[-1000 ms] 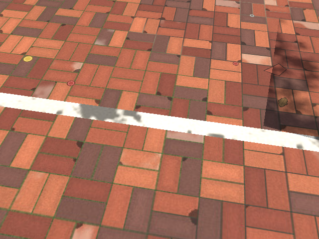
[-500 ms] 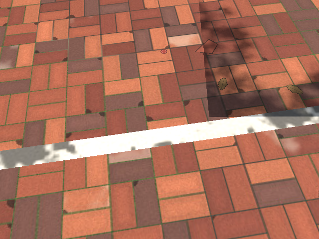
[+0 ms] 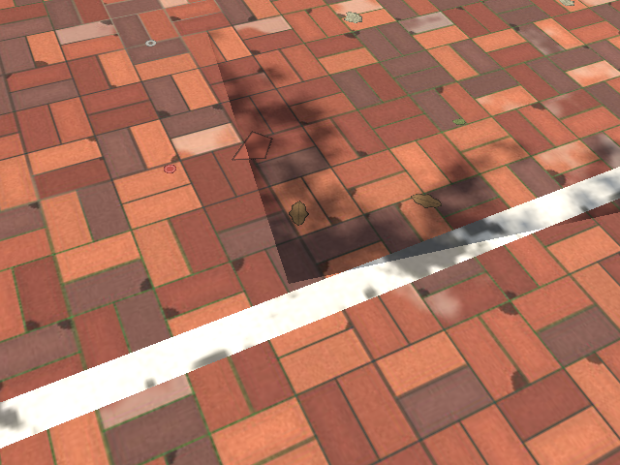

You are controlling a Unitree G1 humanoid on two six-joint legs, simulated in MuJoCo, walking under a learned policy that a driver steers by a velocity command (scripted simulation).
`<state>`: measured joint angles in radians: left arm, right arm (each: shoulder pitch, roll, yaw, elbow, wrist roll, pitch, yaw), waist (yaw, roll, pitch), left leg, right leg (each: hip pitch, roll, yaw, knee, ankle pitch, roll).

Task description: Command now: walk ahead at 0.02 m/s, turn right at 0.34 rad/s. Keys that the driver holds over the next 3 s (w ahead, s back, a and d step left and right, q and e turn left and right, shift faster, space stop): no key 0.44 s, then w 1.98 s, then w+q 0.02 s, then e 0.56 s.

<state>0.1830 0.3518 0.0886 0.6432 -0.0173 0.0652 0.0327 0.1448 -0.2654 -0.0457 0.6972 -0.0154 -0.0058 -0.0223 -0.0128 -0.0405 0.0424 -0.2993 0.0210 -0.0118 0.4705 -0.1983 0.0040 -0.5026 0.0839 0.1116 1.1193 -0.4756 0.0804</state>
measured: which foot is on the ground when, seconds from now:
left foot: down 0.00-1.00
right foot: up 0.00-0.16, down 0.18-0.72, up 0.74-1.00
